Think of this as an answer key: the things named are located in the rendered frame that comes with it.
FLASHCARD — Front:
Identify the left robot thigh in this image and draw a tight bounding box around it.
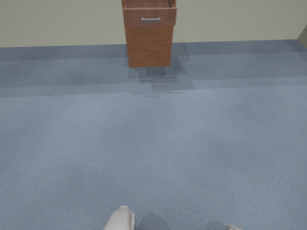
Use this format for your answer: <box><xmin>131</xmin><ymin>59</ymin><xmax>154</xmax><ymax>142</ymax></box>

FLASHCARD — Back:
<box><xmin>103</xmin><ymin>208</ymin><xmax>135</xmax><ymax>230</ymax></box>

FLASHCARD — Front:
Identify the cabinet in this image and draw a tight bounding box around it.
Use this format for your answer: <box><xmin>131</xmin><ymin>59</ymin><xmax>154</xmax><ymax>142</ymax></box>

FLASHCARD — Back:
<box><xmin>121</xmin><ymin>0</ymin><xmax>177</xmax><ymax>68</ymax></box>

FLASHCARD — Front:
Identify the handle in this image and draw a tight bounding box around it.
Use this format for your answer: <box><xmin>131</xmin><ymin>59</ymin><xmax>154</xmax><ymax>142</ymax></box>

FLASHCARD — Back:
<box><xmin>141</xmin><ymin>17</ymin><xmax>161</xmax><ymax>23</ymax></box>

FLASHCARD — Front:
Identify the drawer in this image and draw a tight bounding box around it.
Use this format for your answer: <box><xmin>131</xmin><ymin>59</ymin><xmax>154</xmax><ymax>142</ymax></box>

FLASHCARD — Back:
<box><xmin>124</xmin><ymin>0</ymin><xmax>177</xmax><ymax>27</ymax></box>

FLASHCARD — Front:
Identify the left robot shin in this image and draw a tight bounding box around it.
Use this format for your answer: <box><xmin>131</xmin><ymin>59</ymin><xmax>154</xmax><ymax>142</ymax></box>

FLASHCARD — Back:
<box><xmin>119</xmin><ymin>205</ymin><xmax>129</xmax><ymax>209</ymax></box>

